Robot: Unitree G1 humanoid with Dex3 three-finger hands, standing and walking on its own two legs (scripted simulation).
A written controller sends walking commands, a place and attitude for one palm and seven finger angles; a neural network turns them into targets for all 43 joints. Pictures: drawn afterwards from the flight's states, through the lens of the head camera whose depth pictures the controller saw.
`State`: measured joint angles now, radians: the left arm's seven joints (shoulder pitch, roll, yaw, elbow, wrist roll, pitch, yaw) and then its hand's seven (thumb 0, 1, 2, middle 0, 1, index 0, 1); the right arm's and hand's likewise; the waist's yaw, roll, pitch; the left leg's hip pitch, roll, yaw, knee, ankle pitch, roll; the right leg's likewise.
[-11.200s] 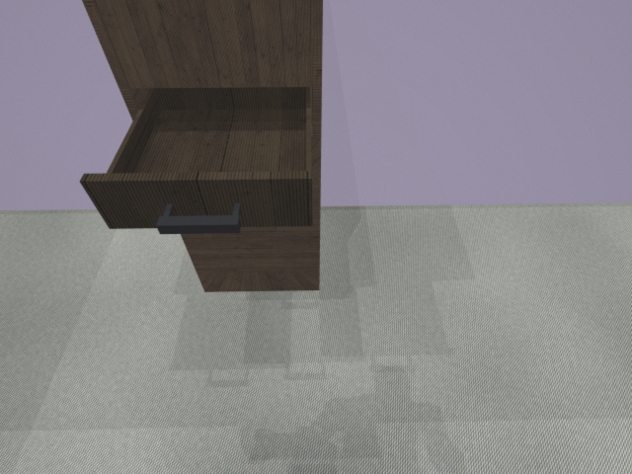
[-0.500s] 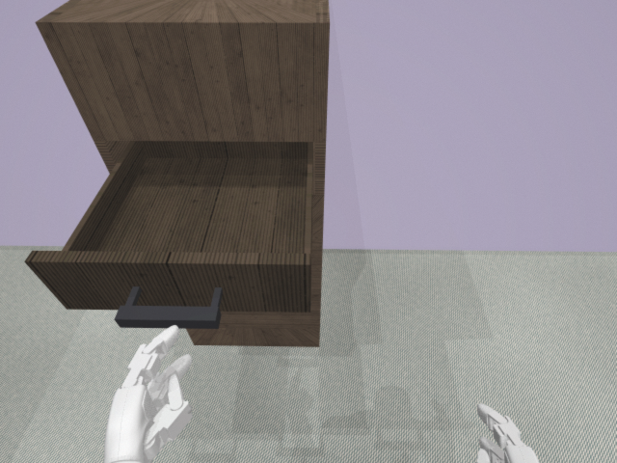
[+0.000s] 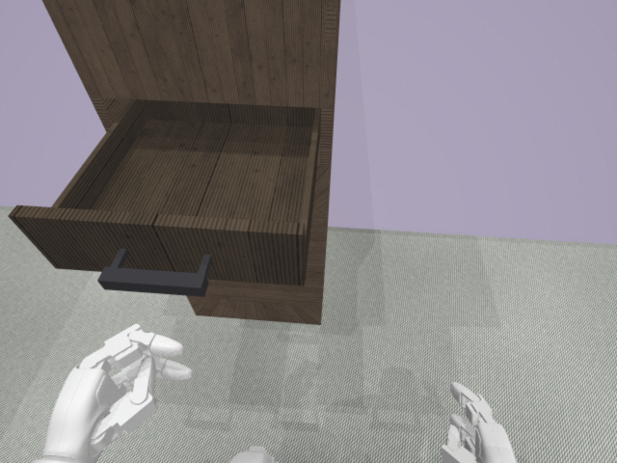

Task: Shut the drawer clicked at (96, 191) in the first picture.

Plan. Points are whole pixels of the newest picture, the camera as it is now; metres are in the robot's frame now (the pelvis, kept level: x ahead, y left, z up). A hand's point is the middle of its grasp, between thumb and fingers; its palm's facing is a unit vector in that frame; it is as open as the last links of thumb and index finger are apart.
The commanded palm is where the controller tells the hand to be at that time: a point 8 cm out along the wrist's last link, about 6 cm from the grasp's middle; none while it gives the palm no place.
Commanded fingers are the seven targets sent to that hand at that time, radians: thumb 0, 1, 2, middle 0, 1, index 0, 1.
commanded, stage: raise the hand and make a fist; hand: left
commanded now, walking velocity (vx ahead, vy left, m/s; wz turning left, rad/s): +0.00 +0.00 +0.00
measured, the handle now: (159, 269) +0.35 +0.23 +0.05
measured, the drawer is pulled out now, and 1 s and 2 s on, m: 0.29 0.29 0.29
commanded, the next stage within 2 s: bring the fist close to the handle in 1.14 s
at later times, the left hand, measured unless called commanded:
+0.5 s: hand (127, 395) +0.17 +0.18 +0.12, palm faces +0.01 -1.00 -0.06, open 3.1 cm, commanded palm +0.13 +0.24 +0.13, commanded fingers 0.00 0.90 0.90 -1.40 -1.60 -1.40 -1.60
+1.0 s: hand (112, 393) +0.16 +0.18 +0.14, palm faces +0.01 -1.00 -0.09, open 3.3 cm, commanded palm +0.12 +0.24 +0.16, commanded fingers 0.00 0.90 0.90 -1.40 -1.60 -1.40 -1.60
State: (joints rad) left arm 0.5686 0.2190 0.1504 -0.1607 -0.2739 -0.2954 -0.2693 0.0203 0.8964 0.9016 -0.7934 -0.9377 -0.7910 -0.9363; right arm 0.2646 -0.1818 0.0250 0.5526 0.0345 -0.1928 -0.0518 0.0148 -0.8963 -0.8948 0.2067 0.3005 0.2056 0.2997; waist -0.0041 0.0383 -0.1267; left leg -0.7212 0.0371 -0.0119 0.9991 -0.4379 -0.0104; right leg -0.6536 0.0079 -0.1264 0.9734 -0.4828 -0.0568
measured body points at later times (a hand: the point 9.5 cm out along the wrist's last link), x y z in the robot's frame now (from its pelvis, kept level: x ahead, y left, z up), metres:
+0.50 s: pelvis +0.02 +0.03 +0.02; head +0.02 +0.02 +0.47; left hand +0.16 +0.23 +0.13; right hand +0.23 -0.18 -0.03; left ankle +0.04 +0.13 -0.68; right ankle +0.01 -0.08 -0.68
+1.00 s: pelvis +0.02 +0.02 +0.03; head +0.00 +0.00 +0.48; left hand +0.16 +0.24 +0.15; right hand +0.21 -0.20 -0.02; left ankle +0.04 +0.13 -0.68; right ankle +0.01 -0.08 -0.68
